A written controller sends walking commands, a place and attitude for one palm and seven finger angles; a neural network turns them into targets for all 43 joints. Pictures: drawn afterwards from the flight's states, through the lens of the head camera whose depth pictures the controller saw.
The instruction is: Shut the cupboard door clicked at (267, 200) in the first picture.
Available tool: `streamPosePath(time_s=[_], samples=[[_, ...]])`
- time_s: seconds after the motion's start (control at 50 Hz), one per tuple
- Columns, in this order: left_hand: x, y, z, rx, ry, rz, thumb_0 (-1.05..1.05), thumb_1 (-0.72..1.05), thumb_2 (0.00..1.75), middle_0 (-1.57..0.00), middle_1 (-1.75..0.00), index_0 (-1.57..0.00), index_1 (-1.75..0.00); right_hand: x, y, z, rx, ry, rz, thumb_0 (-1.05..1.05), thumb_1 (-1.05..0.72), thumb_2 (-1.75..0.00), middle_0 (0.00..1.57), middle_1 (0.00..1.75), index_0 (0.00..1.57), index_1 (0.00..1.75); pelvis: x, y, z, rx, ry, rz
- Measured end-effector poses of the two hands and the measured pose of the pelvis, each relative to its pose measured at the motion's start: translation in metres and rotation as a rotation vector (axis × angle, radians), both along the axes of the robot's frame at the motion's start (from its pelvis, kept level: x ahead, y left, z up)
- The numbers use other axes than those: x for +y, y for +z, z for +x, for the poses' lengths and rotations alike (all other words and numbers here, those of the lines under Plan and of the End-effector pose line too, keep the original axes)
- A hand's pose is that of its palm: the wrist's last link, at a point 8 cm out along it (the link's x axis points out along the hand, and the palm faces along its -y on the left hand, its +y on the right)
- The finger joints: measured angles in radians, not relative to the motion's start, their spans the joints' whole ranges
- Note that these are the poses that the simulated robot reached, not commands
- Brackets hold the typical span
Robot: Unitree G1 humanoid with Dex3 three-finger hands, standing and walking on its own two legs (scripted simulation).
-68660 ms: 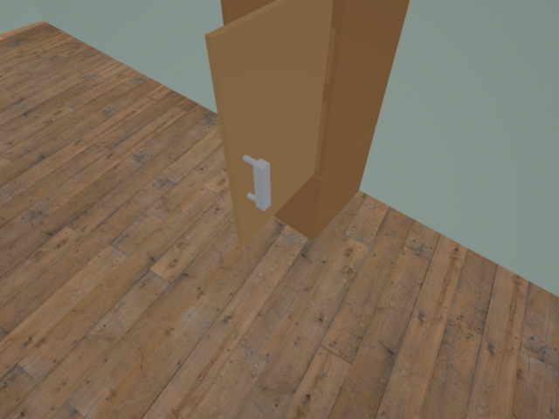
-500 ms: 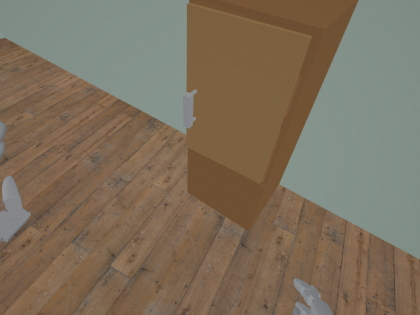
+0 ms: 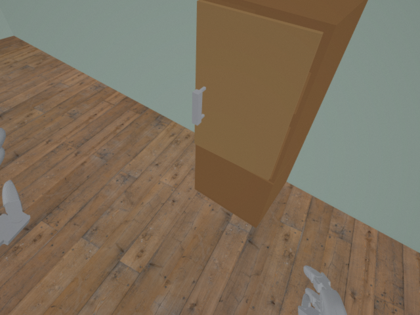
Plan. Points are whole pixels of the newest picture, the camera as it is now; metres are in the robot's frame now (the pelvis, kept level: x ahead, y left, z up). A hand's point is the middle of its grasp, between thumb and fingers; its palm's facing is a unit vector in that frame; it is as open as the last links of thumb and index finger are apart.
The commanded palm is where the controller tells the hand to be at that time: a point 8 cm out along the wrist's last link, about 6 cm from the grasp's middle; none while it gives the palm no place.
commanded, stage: let the arm hang, fingers relaxed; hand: left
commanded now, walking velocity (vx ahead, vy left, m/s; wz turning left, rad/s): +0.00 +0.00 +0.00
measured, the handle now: (200, 105) +0.86 +0.06 -0.10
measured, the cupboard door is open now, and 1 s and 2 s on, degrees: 3 3 3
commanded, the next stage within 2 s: look to check the result in 1.12 s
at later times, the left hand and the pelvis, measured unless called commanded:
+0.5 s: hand out of the picture -0.04 +0.18 -0.18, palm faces -0.01 -0.98 -0.18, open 7.2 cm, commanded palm none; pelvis -0.02 -0.01 +0.00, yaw +0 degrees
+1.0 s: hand out of the picture +0.08 +0.22 -0.16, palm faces -0.03 -0.95 -0.30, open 7.4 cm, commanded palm none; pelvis +0.01 -0.01 +0.00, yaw -1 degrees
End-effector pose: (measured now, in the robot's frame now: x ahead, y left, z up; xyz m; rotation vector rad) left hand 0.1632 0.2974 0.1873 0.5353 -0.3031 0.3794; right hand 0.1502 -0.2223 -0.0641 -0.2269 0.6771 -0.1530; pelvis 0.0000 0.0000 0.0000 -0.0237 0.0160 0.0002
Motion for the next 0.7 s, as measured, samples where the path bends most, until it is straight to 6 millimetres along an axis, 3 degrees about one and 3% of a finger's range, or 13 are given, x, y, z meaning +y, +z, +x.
streamPosePath(time_s=[0.04,0.06,0.1,0.14,0.2,0.24,0.32,0.42,0.5,0.6,0.7], samples=[[0.001,-0.007,0.002,0.043,-0.003,0.009,0.01,0.89,0.9,-0.21,-0.3,-0.21,-0.3,0.001,-0.004,0.003,-0.007,0.015,0.026,0.01,-0.9,-0.9,0.2,0.3,0.21,0.3,0.0,-0.001,0.001,0.003,0.002,-0.004],[0.003,-0.025,0.007,0.122,-0.005,-0.007,0.0,0.89,0.9,-0.2,-0.3,-0.21,-0.3,0.0,-0.011,0.005,0.006,0.04,0.037,0.01,-0.9,-0.9,0.2,0.3,0.21,0.3,0.002,-0.002,0.0,0.002,0.005,-0.006],[0.006,-0.077,0.016,0.359,0.015,-0.089,0.0,0.89,0.9,-0.2,-0.3,-0.2,-0.3,-0.005,-0.026,0.007,0.053,0.069,0.048,0.01,-0.9,-0.9,0.2,0.3,0.21,0.3,0.005,-0.005,-0.003,-0.004,0.003,-0.006],[0.001,-0.139,0.012,0.621,0.038,-0.176,0.0,0.9,0.9,-0.2,-0.3,-0.2,-0.3,-0.013,-0.039,0.003,0.097,0.066,0.049,0.01,-0.9,-0.9,0.2,0.3,0.21,0.3,0.007,-0.008,-0.007,-0.011,-0.003,0.001],[-0.021,-0.222,-0.019,0.967,0.043,-0.289,0.0,0.9,0.9,-0.19,-0.3,-0.2,-0.3,-0.028,-0.05,-0.016,0.172,0.033,0.034,0.01,-0.9,-0.9,0.2,0.3,0.21,0.3,0.006,-0.011,-0.013,-0.022,-0.011,0.013],[-0.041,-0.267,-0.05,1.146,0.039,-0.366,0.0,0.9,0.9,-0.2,-0.3,-0.2,-0.3,-0.038,-0.053,-0.037,0.242,0.009,0.01,0.01,-0.91,-0.9,0.2,0.3,0.21,0.3,0.002,-0.011,-0.016,-0.028,-0.011,0.02],[-0.079,-0.326,-0.116,1.418,0.042,-0.519,0.01,0.91,0.9,-0.2,-0.3,-0.2,-0.3,-0.056,-0.054,-0.091,0.429,-0.045,-0.049,0.01,-0.91,-0.9,0.2,0.3,0.21,0.3,-0.006,-0.011,-0.018,-0.032,-0.006,0.02],[-0.077,-0.347,-0.176,1.593,0.144,-0.592,0.0,0.96,0.9,-0.21,-0.3,-0.21,-0.3,-0.067,-0.05,-0.153,0.642,-0.111,-0.088,0.01,-0.91,-0.9,0.2,0.3,0.21,0.3,-0.013,-0.007,-0.019,-0.03,0.004,0.007],[-0.064,-0.341,-0.205,1.66,0.219,-0.591,0.0,0.94,0.9,-0.2,-0.3,-0.2,-0.3,-0.069,-0.053,-0.179,0.721,-0.142,-0.08,0.01,-0.91,-0.9,0.2,0.3,0.21,0.3,-0.013,-0.004,-0.018,-0.033,0.007,0.001],[-0.041,-0.327,-0.21,1.664,0.296,-0.544,0.0,0.92,0.9,-0.2,-0.3,-0.2,-0.3,-0.064,-0.063,-0.179,0.717,-0.149,-0.042,0.01,-0.91,-0.9,0.2,0.3,0.21,0.3,-0.011,-0.002,-0.016,-0.041,0.003,0.001],[-0.023,-0.315,-0.187,1.608,0.32,-0.489,0.0,0.91,0.9,-0.2,-0.3,-0.2,-0.3,-0.055,-0.071,-0.159,0.663,-0.132,-0.002,0.01,-0.91,-0.9,0.2,0.3,0.21,0.3,-0.009,0.0,-0.012,-0.044,-0.004,0.006]])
